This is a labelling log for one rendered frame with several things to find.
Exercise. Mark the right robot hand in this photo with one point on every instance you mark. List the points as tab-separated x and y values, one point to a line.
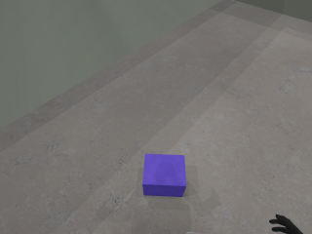
282	220

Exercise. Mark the carton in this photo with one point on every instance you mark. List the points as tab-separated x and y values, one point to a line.
164	175

